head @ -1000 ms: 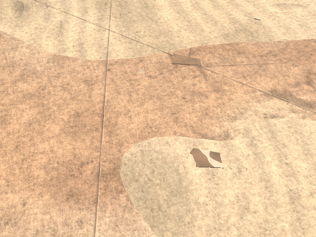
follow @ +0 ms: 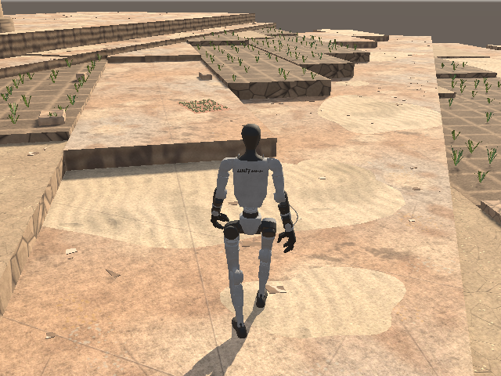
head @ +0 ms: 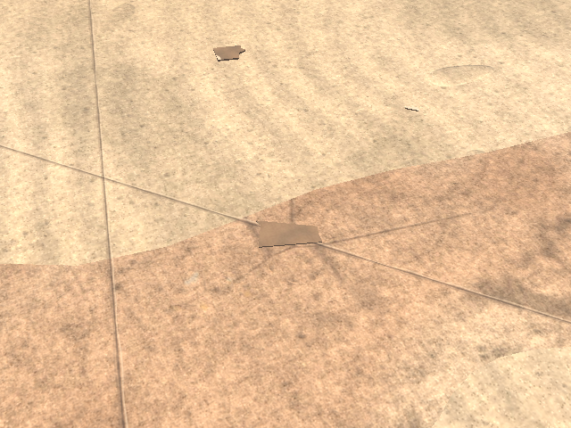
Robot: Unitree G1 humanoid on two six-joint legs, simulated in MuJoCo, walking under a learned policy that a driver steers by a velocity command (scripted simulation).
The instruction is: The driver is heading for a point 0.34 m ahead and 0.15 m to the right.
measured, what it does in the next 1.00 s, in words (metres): walks ahead: right foot, then left foot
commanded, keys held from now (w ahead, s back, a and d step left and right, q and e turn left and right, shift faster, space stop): w+e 0.22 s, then no key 0.78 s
